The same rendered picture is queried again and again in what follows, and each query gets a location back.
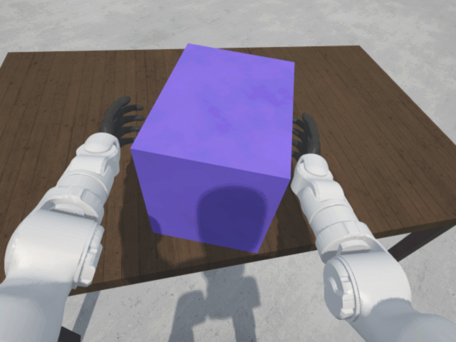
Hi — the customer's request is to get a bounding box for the robot left hand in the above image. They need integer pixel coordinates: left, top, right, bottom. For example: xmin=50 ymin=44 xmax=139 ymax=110
xmin=98 ymin=96 xmax=145 ymax=148

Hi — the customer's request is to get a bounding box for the robot left forearm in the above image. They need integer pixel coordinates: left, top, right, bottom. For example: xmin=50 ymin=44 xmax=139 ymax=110
xmin=4 ymin=133 xmax=120 ymax=276

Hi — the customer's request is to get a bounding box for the left robot upper arm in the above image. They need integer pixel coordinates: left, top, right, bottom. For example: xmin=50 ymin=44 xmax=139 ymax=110
xmin=0 ymin=209 xmax=104 ymax=342

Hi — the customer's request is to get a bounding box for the robot right hand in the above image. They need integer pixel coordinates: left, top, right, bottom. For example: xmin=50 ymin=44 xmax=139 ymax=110
xmin=291 ymin=113 xmax=321 ymax=162

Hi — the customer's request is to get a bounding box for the table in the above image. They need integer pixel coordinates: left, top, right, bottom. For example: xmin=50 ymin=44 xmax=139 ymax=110
xmin=0 ymin=46 xmax=456 ymax=342

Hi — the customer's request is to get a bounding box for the right robot upper arm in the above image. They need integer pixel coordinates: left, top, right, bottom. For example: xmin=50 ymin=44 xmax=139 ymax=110
xmin=323 ymin=252 xmax=456 ymax=342

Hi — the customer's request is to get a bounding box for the robot right forearm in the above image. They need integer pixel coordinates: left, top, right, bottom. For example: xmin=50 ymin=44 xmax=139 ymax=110
xmin=291 ymin=154 xmax=411 ymax=302

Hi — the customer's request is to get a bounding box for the carton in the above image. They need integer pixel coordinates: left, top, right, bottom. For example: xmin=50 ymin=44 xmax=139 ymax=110
xmin=130 ymin=43 xmax=294 ymax=253

